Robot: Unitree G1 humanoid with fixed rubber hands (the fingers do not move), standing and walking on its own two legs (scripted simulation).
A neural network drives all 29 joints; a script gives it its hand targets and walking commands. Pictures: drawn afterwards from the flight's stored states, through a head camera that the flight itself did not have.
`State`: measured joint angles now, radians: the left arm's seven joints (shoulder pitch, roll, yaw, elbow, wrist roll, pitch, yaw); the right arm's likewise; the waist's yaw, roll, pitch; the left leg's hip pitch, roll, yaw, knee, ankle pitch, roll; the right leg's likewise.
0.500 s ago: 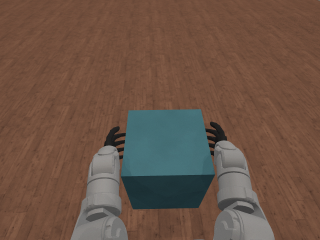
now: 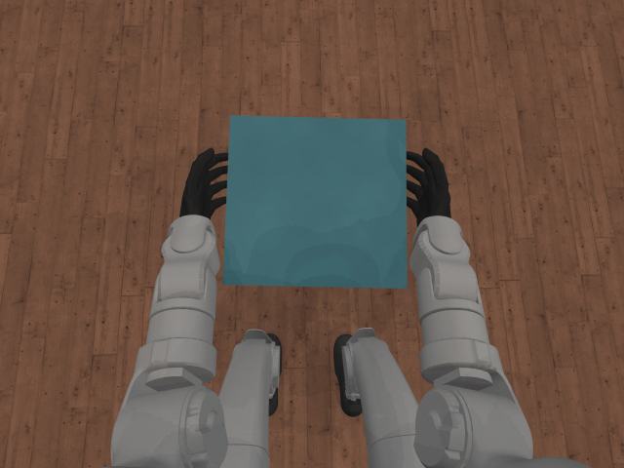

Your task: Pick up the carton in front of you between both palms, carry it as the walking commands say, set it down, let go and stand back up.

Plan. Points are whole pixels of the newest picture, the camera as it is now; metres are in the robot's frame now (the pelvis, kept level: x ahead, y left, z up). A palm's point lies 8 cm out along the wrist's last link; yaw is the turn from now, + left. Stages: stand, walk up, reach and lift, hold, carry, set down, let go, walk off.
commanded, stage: set down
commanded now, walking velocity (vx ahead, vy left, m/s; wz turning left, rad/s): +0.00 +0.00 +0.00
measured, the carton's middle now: (314, 215) +0.41 +0.00 -0.15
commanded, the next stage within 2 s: none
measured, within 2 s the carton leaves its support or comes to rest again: rests again in 1.66 s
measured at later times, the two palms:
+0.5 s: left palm (213, 201) +0.46 +0.16 -0.22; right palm (391, 209) +0.44 -0.14 -0.21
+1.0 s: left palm (225, 199) +0.50 +0.17 -0.37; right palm (367, 212) +0.47 -0.13 -0.37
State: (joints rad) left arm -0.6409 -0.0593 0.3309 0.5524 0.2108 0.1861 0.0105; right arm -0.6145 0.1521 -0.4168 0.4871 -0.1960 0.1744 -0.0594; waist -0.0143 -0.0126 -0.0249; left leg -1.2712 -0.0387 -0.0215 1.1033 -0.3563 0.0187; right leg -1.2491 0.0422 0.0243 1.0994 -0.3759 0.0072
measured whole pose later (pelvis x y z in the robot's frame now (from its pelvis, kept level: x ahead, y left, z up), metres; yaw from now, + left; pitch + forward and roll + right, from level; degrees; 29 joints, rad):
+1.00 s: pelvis -0.04 +0.01 -0.24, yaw -3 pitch +43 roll -4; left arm -1.36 0.24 0.26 0.89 0.15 0.29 0.00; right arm -1.22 0.03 -0.54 0.66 -0.13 0.27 -0.17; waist 0.00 -0.04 0.13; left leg -2.20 -0.04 -0.01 1.97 -0.53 0.04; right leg -2.15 0.07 0.00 1.95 -0.56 0.05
